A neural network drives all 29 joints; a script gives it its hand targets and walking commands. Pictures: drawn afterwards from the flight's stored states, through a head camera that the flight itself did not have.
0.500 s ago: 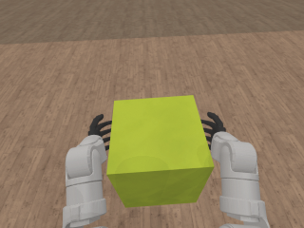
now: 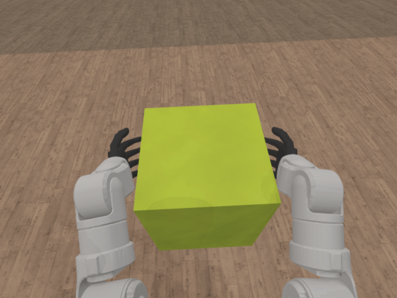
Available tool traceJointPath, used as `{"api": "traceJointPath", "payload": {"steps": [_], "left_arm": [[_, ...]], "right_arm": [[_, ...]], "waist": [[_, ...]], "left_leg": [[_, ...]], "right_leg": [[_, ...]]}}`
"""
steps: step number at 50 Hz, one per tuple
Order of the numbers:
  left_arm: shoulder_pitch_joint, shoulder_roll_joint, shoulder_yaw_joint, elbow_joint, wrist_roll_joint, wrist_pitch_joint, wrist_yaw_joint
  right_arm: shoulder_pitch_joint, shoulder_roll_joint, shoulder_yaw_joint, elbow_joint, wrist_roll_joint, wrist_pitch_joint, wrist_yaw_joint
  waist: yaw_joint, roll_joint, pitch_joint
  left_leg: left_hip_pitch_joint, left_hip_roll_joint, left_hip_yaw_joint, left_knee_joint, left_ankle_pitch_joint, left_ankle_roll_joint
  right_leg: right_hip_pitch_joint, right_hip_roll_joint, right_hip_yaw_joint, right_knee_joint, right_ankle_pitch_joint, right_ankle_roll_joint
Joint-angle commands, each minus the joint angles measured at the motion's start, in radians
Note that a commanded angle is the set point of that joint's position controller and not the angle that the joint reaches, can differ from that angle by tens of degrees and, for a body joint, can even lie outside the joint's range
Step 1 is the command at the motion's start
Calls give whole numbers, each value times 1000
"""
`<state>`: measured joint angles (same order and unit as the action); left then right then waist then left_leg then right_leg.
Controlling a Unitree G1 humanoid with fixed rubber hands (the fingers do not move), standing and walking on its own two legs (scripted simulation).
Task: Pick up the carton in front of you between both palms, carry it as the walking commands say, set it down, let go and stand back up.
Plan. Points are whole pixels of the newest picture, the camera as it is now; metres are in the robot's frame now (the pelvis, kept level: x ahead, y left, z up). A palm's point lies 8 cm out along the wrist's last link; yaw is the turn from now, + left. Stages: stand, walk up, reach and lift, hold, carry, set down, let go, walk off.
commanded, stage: carry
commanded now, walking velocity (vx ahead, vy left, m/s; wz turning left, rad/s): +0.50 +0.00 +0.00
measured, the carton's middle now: (203, 183) +0.35 -0.01 +0.08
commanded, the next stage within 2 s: none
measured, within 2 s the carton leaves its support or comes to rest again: neither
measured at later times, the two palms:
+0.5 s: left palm (148, 98) +0.58 +0.11 +0.14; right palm (263, 92) +0.59 -0.19 +0.14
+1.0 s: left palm (147, 41) +0.87 +0.13 +0.18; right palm (237, 38) +0.86 -0.17 +0.18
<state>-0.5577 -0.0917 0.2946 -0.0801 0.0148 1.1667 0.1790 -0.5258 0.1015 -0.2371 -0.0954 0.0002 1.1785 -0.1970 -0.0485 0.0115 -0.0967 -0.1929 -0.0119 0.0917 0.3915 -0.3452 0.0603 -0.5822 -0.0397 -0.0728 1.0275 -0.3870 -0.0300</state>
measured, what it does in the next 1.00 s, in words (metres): climbs: right foot, then left foot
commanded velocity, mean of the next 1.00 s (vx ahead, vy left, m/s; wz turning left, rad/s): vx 0.50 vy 0.00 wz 0.00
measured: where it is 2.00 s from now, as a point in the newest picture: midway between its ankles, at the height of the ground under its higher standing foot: (198, 157)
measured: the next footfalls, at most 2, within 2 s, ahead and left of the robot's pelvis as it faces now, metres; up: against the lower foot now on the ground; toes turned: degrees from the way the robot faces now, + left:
right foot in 0.22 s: +0.28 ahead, -0.13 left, +0.02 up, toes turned -6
left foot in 0.70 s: +0.56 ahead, +0.05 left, +0.05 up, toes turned +7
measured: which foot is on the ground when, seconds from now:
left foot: down 0.00-0.24, up 0.26-0.68, down 0.70-1.00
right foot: up 0.00-0.20, down 0.22-0.72, up 0.74-1.00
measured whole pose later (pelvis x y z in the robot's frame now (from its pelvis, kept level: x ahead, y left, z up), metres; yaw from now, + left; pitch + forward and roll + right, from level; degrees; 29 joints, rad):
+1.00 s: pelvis +0.53 -0.02 +0.04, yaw +0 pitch +4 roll +0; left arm -0.54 -0.12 0.29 -0.21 0.03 1.15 0.17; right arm -0.53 0.11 -0.25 -0.20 0.01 1.16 -0.19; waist -0.04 -0.01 -0.01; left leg -0.27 -0.03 0.13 0.45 -0.34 0.08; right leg -0.76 -0.08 -0.04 1.16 -0.28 -0.02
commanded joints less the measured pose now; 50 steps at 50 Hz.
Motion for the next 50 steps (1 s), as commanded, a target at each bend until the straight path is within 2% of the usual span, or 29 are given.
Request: {"api": "traceJointPath", "payload": {"steps": [1, 5, 7, 9, 10, 11, 12, 13, 14, 15, 16, 17, 19, 23, 25, 31, 32, 33, 34, 35, 36, 37, 38, 39, 40, 41, 43, 47, 50], "left_arm": [[-546, -688, -560, -31, -147, -2, -4], [-539, -689, -569, -45, -144, 6, -7], [-553, -695, -578, -59, -152, 8, -13], [-557, -703, -584, -63, -161, 8, -19], [-549, -702, -584, -52, -165, 6, -21], [-510, -698, -586, -38, -172, 3, -24], [-530, -685, -594, -47, -176, -1, -25], [-529, -726, -612, -52, -192, -4, -28], [-581, -755, -639, -99, -220, -8, -37], [-619, -796, -672, -127, -255, -17, -50], [-660, -822, -703, -172, -284, -28, -62], [-695, -845, -728, -207, -305, -40, -70], [-691, -847, -751, -238, -325, -55, -80], [-583, -765, -732, -234, -301, -55, -74], [-548, -721, -711, -230, -286, -46, -65], [-486, -646, -641, -148, -225, -2, -43], [-485, -643, -632, -132, -218, 4, -41], [-481, -640, -624, -118, -211, 10, -38], [-482, -640, -618, -109, -204, 16, -36], [-483, -640, -613, -101, -196, 22, -34], [-497, -638, -604, -93, -183, 27, -31], [-474, -669, -592, -106, -181, 30, -32], [-540, -668, -591, -121, -177, 28, -28], [-561, -703, -587, -114, -175, 25, -27], [-576, -731, -588, -120, -177, 16, -28], [-574, -758, -594, -123, -175, 7, -32], [-579, -778, -613, -133, -171, -10, -38], [-545, -735, -636, -149, -164, -25, -32], [-539, -697, -640, -159, -177, -13, -25]], "right_arm": [[-684, 678, 574, -132, 227, -32, 38], [-645, 680, 567, -110, 214, -22, 42], [-648, 684, 569, -112, 211, -19, 44], [-654, 689, 571, -118, 207, -16, 45], [-636, 685, 569, -116, 201, -15, 43], [-640, 665, 562, -123, 190, -15, 40], [-615, 678, 555, -129, 175, -12, 37], [-626, 671, 543, -147, 169, -12, 34], [-647, 695, 542, -143, 158, -15, 31], [-652, 719, 540, -150, 155, -23, 34], [-644, 739, 543, -151, 152, -32, 39], [-642, 752, 546, -164, 150, -42, 43], [-628, 750, 565, -185, 141, -58, 44], [-575, 694, 594, -222, 141, -67, 37], [-571, 665, 602, -240, 154, -59, 34], [-550, 613, 583, -189, 156, -15, 31], [-551, 610, 576, -175, 154, -9, 30], [-554, 606, 566, -159, 152, -3, 29], [-546, 605, 555, -139, 150, 2, 28], [-518, 604, 541, -109, 146, 5, 26], [-502, 608, 529, -91, 143, 8, 26], [-537, 610, 536, -91, 148, 5, 26], [-555, 658, 551, -98, 163, 5, 32], [-607, 691, 578, -132, 190, -1, 41], [-668, 740, 609, -165, 223, -10, 54], [-711, 778, 638, -201, 252, -21, 66], [-751, 806, 664, -230, 281, -40, 79], [-680, 739, 648, -226, 267, -48, 73], [-619, 679, 610, -206, 232, -36, 58]], "waist": [[-8, 82, -228], [-12, 126, -207], [4, 157, -198], [78, 157, -240], [120, 97, -312], [160, -26, -410], [122, -286, -463], [122, -311, -447], [117, -207, -396], [119, -102, -365], [106, -43, -358], [92, -49, -364], [87, -90, -380], [99, -85, -357], [109, -89, -332], [124, -149, -229], [115, -159, -219], [88, -170, -226], [39, -167, -260], [-15, -102, -344], [-56, 23, -429], [-30, 303, -466], [-26, 239, -416], [-21, 144, -384], [-12, 32, -366], [1, 1, -350], [20, 41, -355], [12, 65, -349], [-8, 73, -314]], "left_leg": [[339, 261, -282, -144, 226, 161], [319, 246, -201, -104, 352, 136], [271, 238, -158, -78, 399, 109], [156, 216, -64, 78, 611, 63], [80, 178, 10, 262, 672, 28], [-84, 131, 39, 490, 486, -9], [-375, 0, 5, 766, 11, -53], [-501, -44, -107, 917, -171, -37], [-567, 7, -139, 1023, -137, -10], [-601, 38, -126, 1055, -90, 2], [-601, 72, -130, 1015, -50, 6], [-579, 88, -127, 969, -20, 4], [-568, 87, -95, 929, 2, -7], [-674, 98, -58, 805, 31, -32], [-700, 101, -39, 708, 56, -39], [-546, 47, 58, 366, 143, -9], [-487, 27, 79, 315, 129, 4], [-384, -6, 111, 266, 108, 19], [-225, -61, 157, 207, 108, 30], [24, -77, 155, 143, 125, 37], [277, 107, -136, 104, -64, 60], [477, 385, -734, -62, -101, 211], [458, 383, -785, -92, -1, 243], [411, 363, -669, -37, 138, 234], [357, 335, -548, -1, 225, 201], [290, 309, -464, -2, 246, 173], [231, 277, -365, -38, 199, 148], [288, 269, -286, -68, 239, 181], [329, 254, -229, -73, 338, 182]], "right_leg": [[-247, -25, -10, -33, 66, 16], [-187, -18, -35, -196, 114, -2], [-90, 7, -71, -277, 113, -18], [185, 85, -150, -373, 103, -39], [415, 137, -193, -459, 127, -46], [689, 51, -53, -481, 46, -58], [841, -291, 585, -660, -213, -176], [840, -318, 807, -776, -148, -243], [809, -320, 707, -711, -34, -250], [747, -289, 589, -649, 126, -238], [704, -266, 490, -632, 196, -210], [672, -244, 425, -641, 212, -187], [654, -228, 347, -656, 248, -185], [725, -230, 284, -674, 328, -218], [754, -218, 240, -676, 384, -217], [716, -163, 110, -683, 566, -169], [698, -158, 83, -661, 633, -154], [668, -153, 46, -603, 775, -131], [626, -140, -5, -475, 915, -103], [536, -106, -51, -284, 879, -65], [324, -81, -36, -51, 544, -24], [-39, 101, 4, 198, -6, 9], [-147, 94, 97, 374, -91, -16], [-196, 54, 103, 436, -56, -34], [-200, 17, 108, 421, -21, -39], [-185, -9, 114, 368, 8, -41], [-144, -21, 87, 291, 41, -36], [-253, -44, 46, 196, 100, 4], [-307, -52, 18, 53, 135, 19]]}}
